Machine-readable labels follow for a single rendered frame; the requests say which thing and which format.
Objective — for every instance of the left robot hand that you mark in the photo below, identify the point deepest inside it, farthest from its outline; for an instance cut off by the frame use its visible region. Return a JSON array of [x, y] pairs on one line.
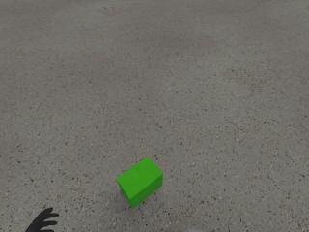
[[39, 222]]

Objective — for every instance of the carton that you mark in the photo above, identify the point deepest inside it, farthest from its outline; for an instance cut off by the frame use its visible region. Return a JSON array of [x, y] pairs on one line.
[[140, 181]]

